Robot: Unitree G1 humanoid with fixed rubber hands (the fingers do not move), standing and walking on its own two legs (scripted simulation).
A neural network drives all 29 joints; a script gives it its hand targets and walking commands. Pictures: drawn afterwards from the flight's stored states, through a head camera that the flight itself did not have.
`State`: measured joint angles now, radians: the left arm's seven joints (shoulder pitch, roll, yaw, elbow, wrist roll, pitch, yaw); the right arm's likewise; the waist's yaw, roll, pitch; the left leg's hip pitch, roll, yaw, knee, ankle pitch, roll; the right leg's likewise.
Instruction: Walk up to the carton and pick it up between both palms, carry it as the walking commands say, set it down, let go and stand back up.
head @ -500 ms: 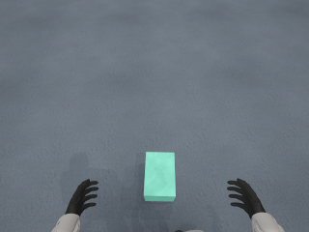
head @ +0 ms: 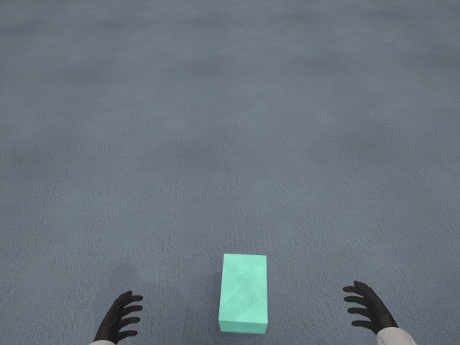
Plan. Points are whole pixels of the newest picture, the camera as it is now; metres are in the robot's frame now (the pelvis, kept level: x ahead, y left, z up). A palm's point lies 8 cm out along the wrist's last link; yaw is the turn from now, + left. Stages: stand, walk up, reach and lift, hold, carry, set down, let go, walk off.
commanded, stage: stand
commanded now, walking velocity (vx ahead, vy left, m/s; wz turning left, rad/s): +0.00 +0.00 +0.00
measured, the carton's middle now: (243, 293) +0.41 -0.01 -0.69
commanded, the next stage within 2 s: none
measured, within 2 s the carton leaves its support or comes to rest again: neither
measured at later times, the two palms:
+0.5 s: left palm out of the picture +0.12 +0.26 -0.12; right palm out of the picture +0.10 -0.27 -0.13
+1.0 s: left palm out of the picture +0.03 +0.24 -0.14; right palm out of the picture +0.00 -0.25 -0.15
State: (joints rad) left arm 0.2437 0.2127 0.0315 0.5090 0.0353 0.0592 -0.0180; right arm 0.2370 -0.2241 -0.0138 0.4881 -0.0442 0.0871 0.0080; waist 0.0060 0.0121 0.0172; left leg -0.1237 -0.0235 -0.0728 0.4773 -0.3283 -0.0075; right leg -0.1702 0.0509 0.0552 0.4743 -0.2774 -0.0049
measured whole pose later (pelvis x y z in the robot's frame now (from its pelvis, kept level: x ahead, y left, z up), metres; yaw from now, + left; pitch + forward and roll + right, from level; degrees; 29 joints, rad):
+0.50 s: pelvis +0.05 +0.00 -0.01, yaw -1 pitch +3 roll +0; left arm 0.32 0.26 0.00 0.83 0.01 -0.02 0.03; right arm 0.34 -0.28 0.01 0.81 -0.01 -0.02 -0.04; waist 0.00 0.01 -0.08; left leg -0.16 -0.03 -0.05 0.54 -0.43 0.01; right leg -0.23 0.06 0.07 0.58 -0.39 -0.03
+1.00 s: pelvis +0.04 +0.00 +0.00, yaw -2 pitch +0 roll +0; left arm 0.34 0.21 -0.03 1.06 0.01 0.01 0.05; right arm 0.38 -0.23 0.04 1.05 -0.01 0.01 -0.05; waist 0.00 0.02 -0.01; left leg -0.08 -0.02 -0.04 0.47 -0.38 0.01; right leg -0.16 0.06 0.08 0.52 -0.35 -0.03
